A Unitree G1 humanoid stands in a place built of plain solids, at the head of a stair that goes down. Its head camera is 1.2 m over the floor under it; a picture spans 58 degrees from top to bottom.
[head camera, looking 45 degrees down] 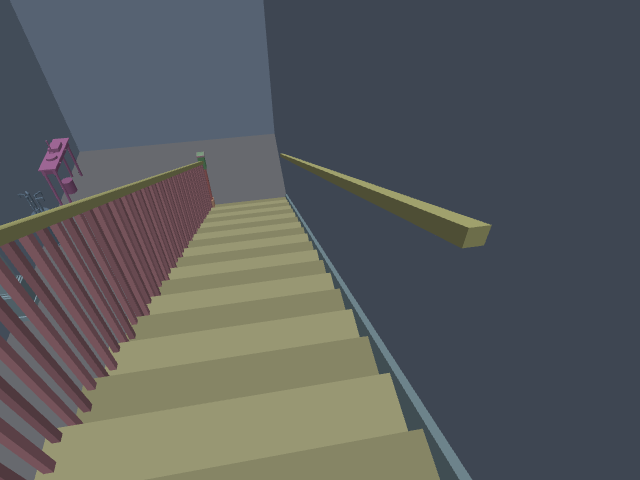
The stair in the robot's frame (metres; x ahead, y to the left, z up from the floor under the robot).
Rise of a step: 0.18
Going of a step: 0.29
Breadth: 1.26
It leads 10 degrees to the left of straight ahead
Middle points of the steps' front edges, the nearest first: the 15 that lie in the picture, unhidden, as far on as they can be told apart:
0.43 0.30 -0.18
0.72 0.35 -0.36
1.00 0.40 -0.55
1.29 0.45 -0.73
1.57 0.50 -0.91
1.86 0.55 -1.09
2.14 0.60 -1.27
2.43 0.65 -1.45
2.71 0.70 -1.63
3.00 0.75 -1.81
3.28 0.80 -1.99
3.57 0.85 -2.18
3.85 0.90 -2.36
4.14 0.95 -2.54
4.42 1.00 -2.72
